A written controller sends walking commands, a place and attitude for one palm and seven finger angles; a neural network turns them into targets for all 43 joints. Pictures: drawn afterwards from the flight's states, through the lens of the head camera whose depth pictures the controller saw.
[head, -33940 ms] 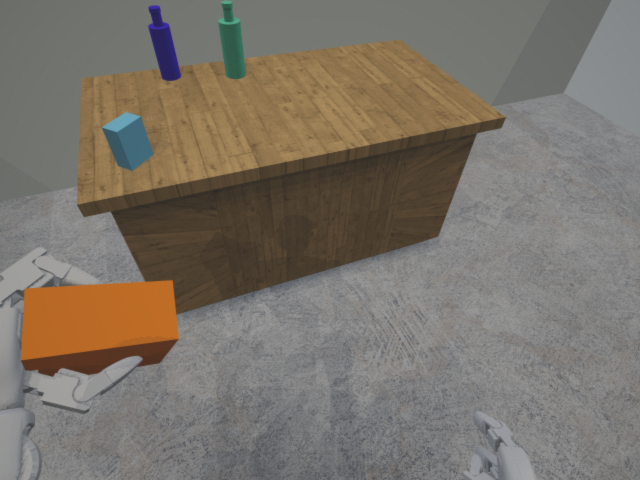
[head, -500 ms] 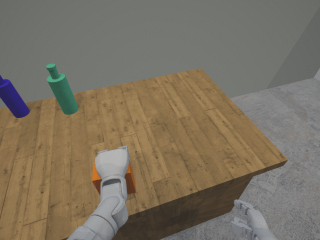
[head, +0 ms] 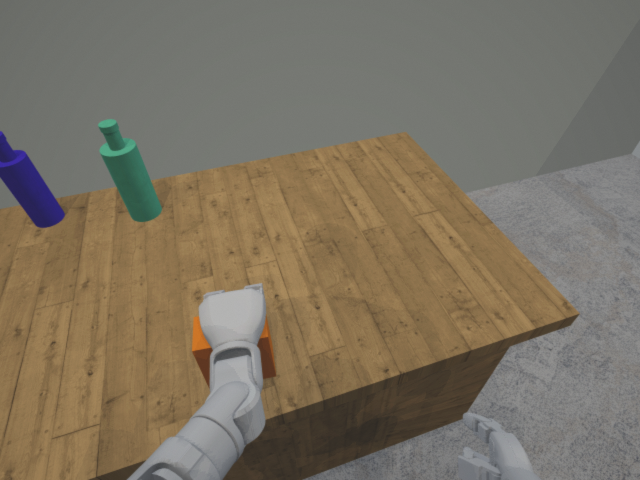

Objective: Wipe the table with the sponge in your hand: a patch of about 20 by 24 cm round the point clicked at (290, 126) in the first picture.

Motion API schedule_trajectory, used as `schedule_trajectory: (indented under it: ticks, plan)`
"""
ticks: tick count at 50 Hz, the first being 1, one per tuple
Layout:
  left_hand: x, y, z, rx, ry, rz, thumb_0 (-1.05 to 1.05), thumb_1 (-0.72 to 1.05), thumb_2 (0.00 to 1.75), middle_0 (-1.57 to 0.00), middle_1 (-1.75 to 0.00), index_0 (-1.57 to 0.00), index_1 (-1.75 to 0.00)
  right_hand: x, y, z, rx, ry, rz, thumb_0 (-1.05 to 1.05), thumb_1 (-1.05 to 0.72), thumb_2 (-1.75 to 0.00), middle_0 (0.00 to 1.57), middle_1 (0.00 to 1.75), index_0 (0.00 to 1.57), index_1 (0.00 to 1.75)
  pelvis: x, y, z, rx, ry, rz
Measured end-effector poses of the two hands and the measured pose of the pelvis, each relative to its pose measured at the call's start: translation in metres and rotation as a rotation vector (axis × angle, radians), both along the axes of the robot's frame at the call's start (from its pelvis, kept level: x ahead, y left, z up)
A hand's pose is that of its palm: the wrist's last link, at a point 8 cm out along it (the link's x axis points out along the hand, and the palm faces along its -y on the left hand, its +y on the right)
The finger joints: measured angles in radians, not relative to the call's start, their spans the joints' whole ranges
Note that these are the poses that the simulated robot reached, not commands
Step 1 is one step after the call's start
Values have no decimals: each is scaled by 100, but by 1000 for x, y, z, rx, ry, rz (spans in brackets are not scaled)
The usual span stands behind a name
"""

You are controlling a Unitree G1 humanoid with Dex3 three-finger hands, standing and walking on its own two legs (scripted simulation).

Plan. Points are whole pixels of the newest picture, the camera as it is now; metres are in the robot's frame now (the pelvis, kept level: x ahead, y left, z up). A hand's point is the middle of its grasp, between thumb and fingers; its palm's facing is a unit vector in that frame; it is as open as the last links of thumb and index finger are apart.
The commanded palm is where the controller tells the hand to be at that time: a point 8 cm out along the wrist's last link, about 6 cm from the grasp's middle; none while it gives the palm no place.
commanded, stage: slide back across to the middle lane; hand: left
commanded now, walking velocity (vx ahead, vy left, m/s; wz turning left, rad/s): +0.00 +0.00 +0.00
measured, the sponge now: (238, 355) +0.31 +0.17 -0.06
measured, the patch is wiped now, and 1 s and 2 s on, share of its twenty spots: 1.00 1.00 1.00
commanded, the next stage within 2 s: wipe forward along the middle lane in 0.82 s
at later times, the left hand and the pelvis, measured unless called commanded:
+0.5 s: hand (222, 348) +0.29 +0.18 -0.01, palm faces -0.06 -0.10 -0.99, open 9.7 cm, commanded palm +0.24 +0.18 +0.03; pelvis +0.01 -0.01 +0.01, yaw -1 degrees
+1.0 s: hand (190, 357) +0.27 +0.22 -0.01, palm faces -0.08 -0.10 -0.99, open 9.7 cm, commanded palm +0.24 +0.22 +0.03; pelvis +0.01 +0.00 +0.01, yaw -1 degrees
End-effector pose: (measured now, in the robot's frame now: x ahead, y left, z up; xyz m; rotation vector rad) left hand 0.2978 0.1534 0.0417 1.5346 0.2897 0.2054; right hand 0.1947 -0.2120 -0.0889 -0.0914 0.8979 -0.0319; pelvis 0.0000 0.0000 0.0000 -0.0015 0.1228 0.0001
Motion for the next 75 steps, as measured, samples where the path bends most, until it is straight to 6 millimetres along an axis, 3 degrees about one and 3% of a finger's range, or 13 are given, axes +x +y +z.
schedule_trajectory:
  ticks: [14,32,41,47,60,68,75]
  plan:
    - [-7,5,4,-40,-11,17,1,-47,111,-72,-145,-73,-145,-5,-14,5,-10,-14,-38,1,-90,-90,19,30,19,30,1,-5,3,5,-18,-12]
    - [-30,32,6,-84,16,51,1,-48,110,-74,-143,-75,-143,29,-16,29,-29,-130,-22,1,-90,-90,19,30,19,30,12,-6,10,9,-58,-23]
    - [-38,47,7,-80,10,64,0,-49,110,-75,-142,-76,-142,31,-11,31,-33,-148,-19,1,-90,-90,20,30,19,30,12,-3,11,8,-59,-29]
    - [-39,61,7,-66,25,91,0,-49,110,-76,-141,-76,-141,24,-9,26,-42,-130,-25,1,-90,-90,20,30,19,30,10,-1,12,6,-58,-24]
    - [-28,64,0,-42,54,62,-1,-53,113,-80,-137,-80,-137,0,-9,5,-72,-64,-27,1,-90,-90,20,30,20,30,-1,3,6,5,-23,-6]
    - [-12,69,1,-1,45,70,0,-57,117,-82,-135,-82,-135,-25,-14,-11,-79,-11,-47,1,-90,-90,20,30,20,30,-13,-3,0,8,9,0]
    - [7,76,0,21,69,82,1,-58,117,-83,-135,-83,-135,-55,-32,-23,-109,46,-82,1,-90,-90,20,30,20,30,-22,-10,-5,8,36,1]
